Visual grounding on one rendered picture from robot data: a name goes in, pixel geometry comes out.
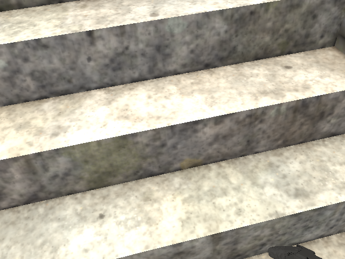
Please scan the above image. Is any right robot hand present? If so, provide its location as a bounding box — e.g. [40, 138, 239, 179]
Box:
[268, 244, 322, 259]

